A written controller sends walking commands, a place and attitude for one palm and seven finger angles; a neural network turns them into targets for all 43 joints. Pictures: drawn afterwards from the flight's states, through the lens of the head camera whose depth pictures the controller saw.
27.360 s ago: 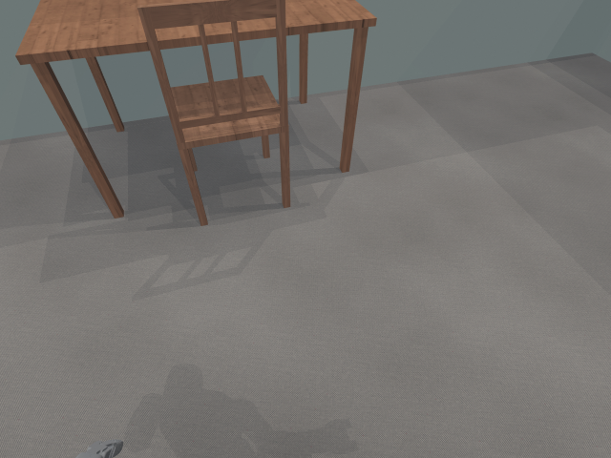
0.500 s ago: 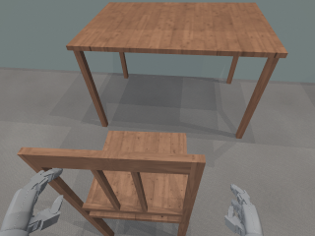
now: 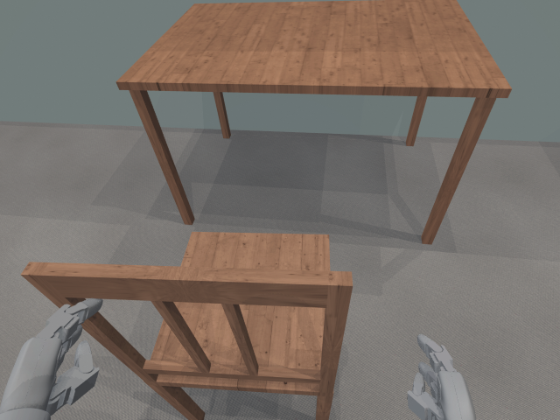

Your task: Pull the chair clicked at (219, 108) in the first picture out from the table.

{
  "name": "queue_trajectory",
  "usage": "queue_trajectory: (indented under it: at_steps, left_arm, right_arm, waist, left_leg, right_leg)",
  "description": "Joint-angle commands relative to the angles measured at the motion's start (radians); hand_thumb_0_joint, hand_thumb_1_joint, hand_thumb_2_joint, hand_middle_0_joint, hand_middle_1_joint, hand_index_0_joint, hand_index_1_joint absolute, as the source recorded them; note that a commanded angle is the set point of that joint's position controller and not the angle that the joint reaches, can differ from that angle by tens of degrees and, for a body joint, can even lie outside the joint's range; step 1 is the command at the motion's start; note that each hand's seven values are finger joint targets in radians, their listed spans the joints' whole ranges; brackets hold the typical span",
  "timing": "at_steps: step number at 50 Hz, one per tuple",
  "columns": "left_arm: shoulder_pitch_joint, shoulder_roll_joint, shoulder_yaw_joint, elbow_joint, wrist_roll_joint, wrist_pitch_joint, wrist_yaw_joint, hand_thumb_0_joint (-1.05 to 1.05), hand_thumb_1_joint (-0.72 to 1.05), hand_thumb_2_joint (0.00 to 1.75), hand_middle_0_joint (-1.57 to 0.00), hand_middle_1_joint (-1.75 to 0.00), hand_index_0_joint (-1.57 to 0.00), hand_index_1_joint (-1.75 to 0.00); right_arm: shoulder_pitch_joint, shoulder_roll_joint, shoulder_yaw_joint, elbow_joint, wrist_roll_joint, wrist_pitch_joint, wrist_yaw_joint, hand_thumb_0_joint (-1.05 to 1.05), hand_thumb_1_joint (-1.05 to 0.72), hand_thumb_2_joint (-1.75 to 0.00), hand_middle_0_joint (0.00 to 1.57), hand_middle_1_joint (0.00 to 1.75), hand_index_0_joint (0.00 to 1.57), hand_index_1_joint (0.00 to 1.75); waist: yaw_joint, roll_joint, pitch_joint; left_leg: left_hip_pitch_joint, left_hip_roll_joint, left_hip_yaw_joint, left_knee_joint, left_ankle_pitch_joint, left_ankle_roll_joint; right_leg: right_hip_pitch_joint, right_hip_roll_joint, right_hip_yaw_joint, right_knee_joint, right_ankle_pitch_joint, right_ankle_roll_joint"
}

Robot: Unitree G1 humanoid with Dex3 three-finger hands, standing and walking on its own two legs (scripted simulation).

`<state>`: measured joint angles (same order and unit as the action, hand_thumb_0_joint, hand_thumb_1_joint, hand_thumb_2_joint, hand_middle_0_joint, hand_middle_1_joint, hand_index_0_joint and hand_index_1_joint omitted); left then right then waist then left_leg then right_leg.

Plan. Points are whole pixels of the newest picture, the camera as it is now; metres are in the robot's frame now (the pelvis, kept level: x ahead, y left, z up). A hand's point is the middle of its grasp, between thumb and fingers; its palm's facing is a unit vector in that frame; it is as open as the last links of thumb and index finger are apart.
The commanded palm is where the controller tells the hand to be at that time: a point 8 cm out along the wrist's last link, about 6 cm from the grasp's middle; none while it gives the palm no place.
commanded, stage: step back with the hand held close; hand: left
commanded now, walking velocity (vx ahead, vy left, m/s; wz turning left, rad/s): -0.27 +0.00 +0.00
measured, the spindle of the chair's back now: (186, 338) +0.24 +0.21 -0.08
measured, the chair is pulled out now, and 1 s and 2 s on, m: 0.63 0.62 0.62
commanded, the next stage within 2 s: stop stepping back and stand still in 0.90 s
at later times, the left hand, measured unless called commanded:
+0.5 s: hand out of the picture +0.11 +0.28 +0.20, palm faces +0.43 -0.72 -0.55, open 7.2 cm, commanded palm +0.06 +0.33 +0.19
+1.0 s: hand out of the picture +0.02 +0.30 +0.18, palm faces +0.37 -0.78 -0.51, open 7.4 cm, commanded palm -0.03 +0.34 +0.19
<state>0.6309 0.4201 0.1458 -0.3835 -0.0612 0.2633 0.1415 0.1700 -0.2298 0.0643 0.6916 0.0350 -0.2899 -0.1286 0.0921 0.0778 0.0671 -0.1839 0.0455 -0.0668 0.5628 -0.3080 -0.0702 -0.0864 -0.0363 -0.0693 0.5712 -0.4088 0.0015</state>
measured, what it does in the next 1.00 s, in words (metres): walks backwards: right foot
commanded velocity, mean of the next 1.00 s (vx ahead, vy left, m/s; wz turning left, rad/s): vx -0.29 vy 0.00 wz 0.02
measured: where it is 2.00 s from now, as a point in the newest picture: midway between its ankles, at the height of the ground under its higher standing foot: outside the picture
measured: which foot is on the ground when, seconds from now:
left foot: down 0.00-0.94, up 0.96-1.00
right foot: down 0.00-0.60, up 0.62-0.74, down 0.76-1.00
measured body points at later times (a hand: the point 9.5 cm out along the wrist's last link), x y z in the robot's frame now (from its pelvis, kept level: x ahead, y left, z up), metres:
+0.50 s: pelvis -0.09 +0.03 +0.00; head -0.07 +0.01 +0.45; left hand +0.08 +0.32 +0.23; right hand +0.10 -0.21 -0.09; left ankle -0.02 +0.16 -0.72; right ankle -0.06 -0.11 -0.73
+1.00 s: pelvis -0.18 +0.05 +0.00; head -0.17 +0.05 +0.45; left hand -0.01 +0.34 +0.21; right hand -0.02 -0.19 -0.09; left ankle -0.09 +0.16 -0.71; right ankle -0.15 -0.09 -0.73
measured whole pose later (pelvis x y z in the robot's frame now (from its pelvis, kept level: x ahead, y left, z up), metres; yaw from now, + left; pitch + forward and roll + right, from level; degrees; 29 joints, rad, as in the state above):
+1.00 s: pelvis -0.18 +0.05 +0.00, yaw -3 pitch -1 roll -2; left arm 0.58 0.44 0.44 -0.52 -0.07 -0.23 0.13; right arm 0.17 -0.20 0.00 0.65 0.00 -0.12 -0.09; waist 0.01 0.04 0.03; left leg -0.50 0.01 -0.03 0.77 -0.33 -0.02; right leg -0.33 -0.02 -0.02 0.57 -0.23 0.02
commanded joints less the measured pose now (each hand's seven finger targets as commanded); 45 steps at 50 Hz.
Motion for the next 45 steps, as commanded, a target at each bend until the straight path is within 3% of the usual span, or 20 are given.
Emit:
queue_trajectory:
  at_steps: [1,2,3,7,13,18,20,22,25,26,27,28,30,32,36,38,40,42,43,45]
  left_arm:
    - [-0.455,0.341,0.366,-0.523,-0.015,-0.298,0.037,0.00,0.90,0.90,-0.20,-0.30,-0.20,-0.30]
    - [-0.490,0.375,0.380,-0.542,-0.019,-0.299,0.031,0.00,0.90,0.90,-0.20,-0.30,-0.20,-0.30]
    - [-0.428,0.322,0.353,-0.523,-0.012,-0.297,0.029,0.00,0.90,0.90,-0.20,-0.30,-0.20,-0.30]
    - [-0.298,0.327,0.366,-0.580,-0.008,-0.315,0.040,0.00,0.90,0.90,-0.20,-0.30,-0.20,-0.30]
    - [-0.126,0.345,0.427,-0.646,-0.015,-0.354,0.054,0.00,0.90,0.90,-0.20,-0.30,-0.20,-0.30]
    - [-0.023,0.268,0.470,-0.480,-0.022,-0.407,0.053,0.00,0.90,0.90,-0.20,-0.30,-0.20,-0.30]
    - [-0.016,0.228,0.466,-0.330,-0.020,-0.425,0.045,0.00,0.90,0.90,-0.20,-0.30,-0.20,-0.30]
    - [0.012,0.156,0.419,-0.151,-0.020,-0.422,0.037,0.00,0.90,0.90,-0.20,-0.30,-0.20,-0.30]
    - [-0.119,0.146,0.382,-0.130,-0.007,-0.416,0.026,0.00,0.90,0.90,-0.20,-0.30,-0.20,-0.30]
    - [-0.135,0.147,0.379,-0.131,-0.001,-0.419,0.024,0.00,0.90,0.90,-0.20,-0.30,-0.20,-0.30]
    - [-0.121,0.173,0.398,-0.130,0.000,-0.424,0.028,0.00,0.90,0.90,-0.20,-0.30,-0.20,-0.30]
    - [-0.113,0.133,0.360,-0.197,0.008,-0.441,0.019,0.00,0.90,0.90,-0.20,-0.30,-0.20,-0.30]
    - [-0.135,0.183,0.399,-0.313,0.020,-0.472,0.023,0.00,0.90,0.90,-0.20,-0.30,-0.20,-0.30]
    - [-0.185,0.234,0.416,-0.436,0.035,-0.505,0.033,0.00,0.90,0.90,-0.20,-0.30,-0.20,-0.30]
    - [-0.077,0.218,0.437,-0.486,0.022,-0.539,0.021,0.00,0.90,0.90,-0.20,-0.30,-0.20,-0.30]
    - [-0.061,0.207,0.441,-0.436,0.009,-0.549,0.014,0.00,0.90,0.90,-0.20,-0.30,-0.20,-0.30]
    - [-0.074,0.191,0.440,-0.380,0.000,-0.555,0.007,0.00,0.90,0.90,-0.20,-0.30,-0.20,-0.30]
    - [-0.018,0.194,0.456,-0.309,-0.018,-0.549,0.002,0.00,0.90,0.90,-0.20,-0.30,-0.20,-0.30]
    - [-0.019,0.173,0.437,-0.309,-0.024,-0.549,-0.001,0.00,0.90,0.90,-0.20,-0.30,-0.20,-0.30]
    - [-0.066,0.195,0.431,-0.297,-0.026,-0.554,0.002,0.00,0.90,0.90,-0.20,-0.30,-0.20,-0.30]
  right_arm:
    - [-0.059,-0.089,-0.058,-0.237,0.040,0.053,-0.005,0.00,-0.90,-0.90,0.20,0.30,0.20,0.30]
    - [-0.062,-0.102,-0.057,-0.260,0.044,0.072,-0.006,0.00,-0.90,-0.90,0.20,0.30,0.20,0.30]
    - [-0.066,-0.090,-0.056,-0.267,0.040,0.088,-0.008,0.00,-0.90,-0.90,0.20,0.30,0.20,0.30]
    - [-0.092,-0.101,-0.066,-0.294,0.036,0.128,0.000,0.00,-0.90,-0.90,0.20,0.30,0.20,0.30]
    - [-0.092,-0.099,-0.077,-0.310,0.027,0.160,0.006,0.00,-0.90,-0.90,0.20,0.30,0.20,0.30]
    - [-0.086,-0.090,-0.091,-0.264,0.008,0.157,0.002,0.00,-0.90,-0.90,0.20,0.30,0.20,0.30]
    - [-0.091,-0.087,-0.106,-0.239,0.002,0.163,0.006,0.00,-0.90,-0.90,0.20,0.30,0.20,0.30]
    - [-0.090,-0.085,-0.128,-0.201,0.006,0.175,0.015,0.00,-0.90,-0.90,0.20,0.30,0.20,0.30]
    - [-0.119,-0.079,-0.117,-0.206,0.001,0.193,0.024,0.00,-0.90,-0.90,0.20,0.30,0.20,0.30]
    - [-0.129,-0.083,-0.114,-0.216,0.001,0.193,0.020,0.00,-0.90,-0.90,0.20,0.30,0.20,0.30]
    - [-0.151,-0.096,-0.118,-0.221,0.005,0.192,0.013,0.00,-0.90,-0.90,0.20,0.30,0.20,0.30]
    - [-0.137,-0.100,-0.101,-0.252,0.000,0.186,0.013,0.00,-0.90,-0.90,0.20,0.30,0.20,0.30]
    - [-0.141,-0.106,-0.092,-0.270,-0.012,0.166,0.013,0.00,-0.90,-0.90,0.20,0.30,0.20,0.30]
    - [-0.137,-0.099,-0.091,-0.261,-0.022,0.147,0.014,0.00,-0.90,-0.90,0.20,0.30,0.20,0.30]
    - [-0.064,-0.106,-0.090,-0.246,-0.037,0.100,0.031,0.00,-0.90,-0.90,0.20,0.30,0.20,0.30]
    - [-0.047,-0.099,-0.086,-0.226,-0.039,0.091,0.027,0.00,-0.90,-0.90,0.20,0.30,0.20,0.30]
    - [-0.037,-0.110,-0.101,-0.208,-0.036,0.090,0.025,0.00,-0.90,-0.90,0.20,0.30,0.20,0.30]
    - [-0.054,-0.107,-0.116,-0.209,-0.026,0.098,0.022,0.00,-0.90,-0.90,0.20,0.30,0.20,0.30]
    - [-0.057,-0.104,-0.114,-0.223,-0.025,0.103,0.023,0.00,-0.90,-0.90,0.20,0.30,0.20,0.30]
    - [-0.073,-0.100,-0.118,-0.227,-0.020,0.110,0.021,0.00,-0.90,-0.90,0.20,0.30,0.20,0.30]
  waist:
    - [-0.065,-0.050,-0.078]
    - [-0.063,-0.009,-0.118]
    - [-0.064,0.025,-0.141]
    - [-0.052,0.153,-0.284]
    - [-0.043,0.175,-0.348]
    - [-0.068,0.085,-0.253]
    - [-0.085,-0.077,-0.177]
    - [-0.102,-0.187,-0.124]
    - [-0.109,-0.307,-0.053]
    - [-0.108,-0.299,-0.030]
    - [-0.101,-0.216,-0.008]
    - [-0.094,-0.117,-0.030]
    - [-0.093,0.159,-0.068]
    - [-0.088,0.193,-0.103]
    - [-0.072,0.217,-0.171]
    - [-0.080,0.204,-0.181]
    - [-0.086,0.093,-0.219]
    - [-0.086,0.044,-0.242]
    - [-0.091,0.037,-0.224]
    - [-0.098,-0.087,-0.142]
  left_leg:
    - [0.057,0.030,0.027,-0.029,0.371,0.091]
    - [0.080,0.023,0.032,-0.033,0.374,0.088]
    - [0.095,0.030,0.038,-0.034,0.424,0.089]
    - [0.161,0.054,0.026,-0.056,0.571,0.097]
    - [0.100,0.099,-0.022,-0.078,0.573,0.109]
    - [-0.032,0.083,-0.023,-0.096,0.245,0.096]
    - [-0.069,0.038,-0.003,-0.024,0.033,0.074]
    - [0.013,-0.023,0.045,0.196,-0.058,0.051]
    - [-0.073,-0.002,0.016,0.184,-0.041,0.067]
    - [-0.095,0.016,-0.003,0.087,-0.047,0.079]
    - [-0.125,0.046,-0.040,-0.054,-0.050,0.099]
    - [-0.183,0.092,-0.104,-0.176,-0.035,0.124]
    - [-0.379,0.212,-0.271,-0.406,-0.263,0.180]
    - [-0.345,0.212,-0.239,-0.346,-0.131,0.202]
    - [-0.231,0.163,-0.146,-0.218,0.048,0.170]
    - [-0.196,0.144,-0.130,-0.201,0.060,0.149]
    - [-0.124,0.133,-0.105,-0.163,0.121,0.125]
    - [-0.096,0.113,-0.072,-0.149,0.047,0.113]
    - [-0.130,0.102,-0.066,-0.142,-0.034,0.107]
    - [-0.127,0.026,-0.018,0.003,-0.171,0.076]
  right_leg:
    - [-0.097,-0.070,0.085,-0.149,0.662,0.003]
    - [-0.079,-0.081,0.099,-0.139,0.707,0.001]
    - [-0.055,-0.084,0.083,-0.123,0.734,0.004]
    - [0.007,-0.068,0.070,-0.077,0.670,0.014]
    - [0.024,-0.046,0.033,-0.048,0.499,0.020]
    - [-0.066,-0.063,0.050,-0.102,0.311,0.006]
    - [-0.191,-0.114,0.108,-0.191,0.176,-0.024]
    - [-0.420,-0.200,0.192,-0.296,-0.013,-0.094]
    - [-0.457,-0.214,0.114,-0.254,0.008,-0.090]
    - [-0.444,-0.188,0.104,-0.226,-0.011,-0.071]
    - [-0.409,-0.141,0.094,-0.172,-0.019,-0.049]
    - [-0.325,-0.076,0.054,-0.108,0.011,-0.011]
    - [-0.149,0.005,0.036,0.146,0.000,0.026]
    - [-0.115,-0.018,0.076,0.167,0.055,0.016]
    - [-0.102,-0.004,0.040,-0.016,0.107,0.009]
    - [-0.105,-0.002,0.037,-0.083,0.132,0.004]
    - [-0.133,0.009,0.043,-0.090,0.185,0.000]
    - [-0.163,-0.007,0.062,-0.104,0.159,-0.011]
    - [-0.182,-0.017,0.073,-0.113,0.120,-0.020]
    - [-0.358,-0.098,0.168,-0.240,-0.089,-0.067]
